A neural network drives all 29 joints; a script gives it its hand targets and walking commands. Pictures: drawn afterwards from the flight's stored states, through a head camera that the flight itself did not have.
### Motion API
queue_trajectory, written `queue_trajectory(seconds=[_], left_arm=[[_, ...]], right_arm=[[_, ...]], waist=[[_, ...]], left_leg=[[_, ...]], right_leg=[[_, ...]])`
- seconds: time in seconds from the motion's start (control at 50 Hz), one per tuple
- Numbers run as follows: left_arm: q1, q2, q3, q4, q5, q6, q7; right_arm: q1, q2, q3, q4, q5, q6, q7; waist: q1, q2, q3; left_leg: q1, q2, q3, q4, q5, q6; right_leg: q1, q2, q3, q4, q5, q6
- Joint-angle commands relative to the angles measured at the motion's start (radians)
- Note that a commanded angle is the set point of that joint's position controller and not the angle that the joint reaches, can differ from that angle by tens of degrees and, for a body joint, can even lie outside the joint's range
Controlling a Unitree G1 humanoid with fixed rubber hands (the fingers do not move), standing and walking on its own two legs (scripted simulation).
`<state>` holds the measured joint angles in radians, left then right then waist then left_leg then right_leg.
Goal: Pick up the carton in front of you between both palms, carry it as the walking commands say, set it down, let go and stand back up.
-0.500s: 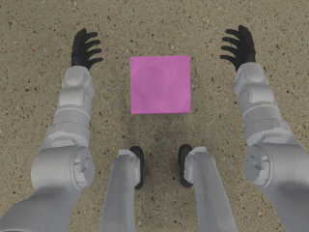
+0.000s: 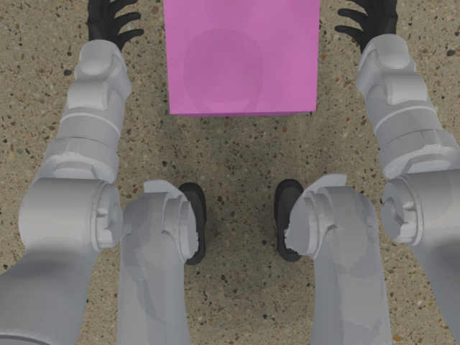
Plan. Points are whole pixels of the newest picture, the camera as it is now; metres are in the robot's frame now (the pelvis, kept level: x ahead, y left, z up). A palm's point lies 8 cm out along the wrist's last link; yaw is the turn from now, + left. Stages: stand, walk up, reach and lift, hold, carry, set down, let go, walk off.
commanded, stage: reach and lift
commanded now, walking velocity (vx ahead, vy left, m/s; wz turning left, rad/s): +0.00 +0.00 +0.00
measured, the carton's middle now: (239, 58) +0.52 +0.00 -0.28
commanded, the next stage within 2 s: none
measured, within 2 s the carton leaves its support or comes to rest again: leaves its support in 1.02 s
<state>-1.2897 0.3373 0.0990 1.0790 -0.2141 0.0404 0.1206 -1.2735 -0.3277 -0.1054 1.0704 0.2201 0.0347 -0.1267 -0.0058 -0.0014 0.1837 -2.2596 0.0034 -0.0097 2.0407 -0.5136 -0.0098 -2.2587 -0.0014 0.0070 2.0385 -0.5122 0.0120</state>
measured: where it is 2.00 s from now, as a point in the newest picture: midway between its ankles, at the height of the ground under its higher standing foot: (240, 235)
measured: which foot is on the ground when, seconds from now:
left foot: down 0.00-1.00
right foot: down 0.00-1.00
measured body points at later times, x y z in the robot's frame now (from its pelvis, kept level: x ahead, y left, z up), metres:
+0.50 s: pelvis +0.00 +0.00 -0.03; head +0.37 +0.00 +0.23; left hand +0.54 +0.18 -0.22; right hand +0.54 -0.18 -0.22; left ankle +0.12 +0.12 -0.37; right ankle +0.12 -0.12 -0.37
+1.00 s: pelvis +0.00 +0.00 -0.04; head +0.35 +0.00 +0.22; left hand +0.54 +0.15 -0.21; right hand +0.54 -0.15 -0.21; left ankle +0.12 +0.12 -0.37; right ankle +0.12 -0.12 -0.37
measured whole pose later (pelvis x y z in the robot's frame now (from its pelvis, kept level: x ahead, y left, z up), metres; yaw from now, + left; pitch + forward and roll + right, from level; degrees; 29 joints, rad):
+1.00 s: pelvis +0.00 +0.00 -0.04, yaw +0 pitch +36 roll +0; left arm -1.44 0.28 0.05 1.18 -0.23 0.06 0.17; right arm -1.44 -0.29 -0.04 1.18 0.25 0.06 -0.18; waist 0.00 0.00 0.31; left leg -2.31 -0.01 -0.02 2.19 -0.52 -0.01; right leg -2.31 0.00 0.01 2.19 -0.52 0.01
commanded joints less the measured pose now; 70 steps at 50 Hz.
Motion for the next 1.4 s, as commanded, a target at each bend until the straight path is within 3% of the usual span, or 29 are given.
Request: queue_trajectory(seconds=[0.0,0.12,0.18,0.24,0.3,0.48,0.6,0.66,0.72,0.78,0.86,0.94,1.02,1.06,1.14,1.26,1.34,1.38], left_arm=[[-0.268,0.129,-0.004,-0.019,-0.015,-0.034,0.0],[-0.349,0.168,-0.059,-0.027,-0.069,-0.064,0.007],[-0.34,0.159,-0.086,-0.056,-0.101,-0.07,0.017],[-0.318,0.123,-0.112,-0.047,-0.126,-0.068,0.016],[-0.296,0.103,-0.112,-0.056,-0.121,-0.066,0.015],[-0.279,0.096,-0.042,0.006,-0.038,-0.074,0.013],[-0.343,-0.02,-0.11,-0.012,-0.065,-0.081,0.014],[-0.35,-0.061,-0.097,0.015,-0.039,-0.087,0.021],[-0.437,-0.263,-0.154,-0.007,-0.033,-0.093,-0.008],[-0.6,-0.591,-0.228,-0.005,-0.029,-0.075,-0.084],[-0.666,-0.845,-0.212,-0.041,0.023,-0.032,-0.168],[-0.716,-0.992,-0.267,-0.169,-0.028,-0.008,-0.197],[-0.727,-1.116,-0.34,-0.39,-0.087,0.024,-0.186],[-0.703,-1.169,-0.343,-0.448,-0.061,0.059,-0.197],[-0.617,-1.257,-0.319,-0.5,0.021,0.139,-0.238],[-0.449,-1.316,-0.14,-0.322,0.209,0.236,-0.278],[-0.439,-1.313,-0.072,-0.286,0.275,0.255,-0.289],[-0.431,-1.329,-0.072,-0.286,0.284,0.263,-0.292]], right_arm=[[-0.272,-0.126,0.002,-0.019,0.011,-0.032,0.0],[-0.348,-0.161,0.045,-0.017,0.06,-0.064,-0.008],[-0.345,-0.146,0.096,-0.047,0.108,-0.069,-0.011],[-0.327,-0.119,0.131,-0.048,0.132,-0.064,-0.006],[-0.292,-0.106,0.118,-0.045,0.118,-0.061,-0.008],[-0.285,-0.103,0.044,0.017,0.036,-0.072,-0.005],[-0.353,0.009,0.114,0.006,0.065,-0.082,-0.004],[-0.364,0.048,0.114,0.032,0.047,-0.088,-0.012],[-0.463,0.255,0.192,0.019,0.059,-0.093,0.023],[-0.618,0.578,0.251,0.007,0.039,-0.075,0.094],[-0.706,0.831,0.242,-0.057,-0.009,-0.027,0.178],[-0.748,0.976,0.289,-0.177,0.035,0.002,0.207],[-0.739,1.095,0.361,-0.373,0.09,0.031,0.191],[-0.695,1.151,0.358,-0.428,0.068,0.061,0.199],[-0.608,1.24,0.317,-0.486,-0.037,0.14,0.243],[-0.476,1.298,0.161,-0.333,-0.211,0.24,0.298],[-0.463,1.316,0.1,-0.285,-0.269,0.267,0.31],[-0.443,1.325,0.085,-0.276,-0.287,0.274,0.311]], waist=[[-0.001,0.003,-1.019],[-0.004,0.012,-1.128],[0.017,0.008,-1.219],[0.015,0.0,-1.214],[0.0,0.002,-1.186],[0.004,0.011,-0.986],[0.004,0.008,-1.012],[0.005,0.007,-1.008],[0.016,-0.005,-0.994],[0.013,-0.005,-0.964],[0.016,-0.001,-0.95],[0.011,-0.006,-1.179],[0.013,-0.003,-1.586],[0.007,0.003,-1.624],[-0.004,0.011,-1.523],[0.005,0.0,-1.19],[0.02,-0.016,-1.182],[0.011,-0.015,-1.21]], left_leg=[[0.527,-0.014,0.017,-0.125,0.113,-0.02],[0.598,-0.01,0.016,-0.042,0.214,-0.023],[0.654,-0.018,0.028,-0.018,0.271,-0.024],[0.647,-0.024,0.034,-0.01,0.294,-0.023],[0.627,-0.033,0.036,-0.011,0.293,-0.023],[0.521,-0.035,0.019,-0.035,0.232,-0.025],[0.539,-0.049,0.02,-0.053,0.233,-0.022],[0.547,-0.058,0.018,-0.058,0.226,-0.021],[0.534,-0.075,0.017,-0.064,0.229,-0.006],[0.501,-0.094,0.022,-0.047,0.201,-0.003],[0.489,-0.122,0.042,-0.027,0.175,0.004],[0.588,-0.129,0.066,0.004,0.279,0.005],[0.77,-0.145,0.092,0.004,0.403,-0.008],[0.77,-0.155,0.094,-0.02,0.399,-0.006],[0.706,-0.169,0.094,-0.094,0.292,-0.001],[0.564,-0.169,0.081,-0.233,0.074,0.009],[0.576,-0.169,0.078,-0.302,0.026,0.016],[0.614,-0.172,0.075,-0.339,0.034,0.014]], right_leg=[[0.54,0.011,-0.013,-0.128,0.126,0.022],[0.6,0.009,-0.016,-0.043,0.227,0.02],[0.655,0.016,-0.022,-0.017,0.274,0.02],[0.649,0.02,-0.024,-0.008,0.287,0.017],[0.631,0.025,-0.027,-0.011,0.291,0.017],[0.497,0.025,-0.016,-0.031,0.233,0.021],[0.518,0.039,-0.02,-0.048,0.226,0.017],[0.527,0.05,-0.019,-0.056,0.215,0.02],[0.515,0.068,-0.023,-0.057,0.214,0.013],[0.506,0.092,-0.025,-0.044,0.194,0.002],[0.501,0.116,-0.045,-0.021,0.172,0.001],[0.599,0.126,-0.063,0.008,0.276,-0.005],[0.809,0.141,-0.09,0.003,0.404,-0.002],[0.827,0.151,-0.097,-0.018,0.414,0.001],[0.733,0.16,-0.095,-0.091,0.296,-0.003],[0.544,0.156,-0.08,-0.229,0.067,-0.008],[0.571,0.162,-0.066,-0.306,0.012,-0.009],[0.604,0.165,-0.069,-0.338,0.025,-0.006]])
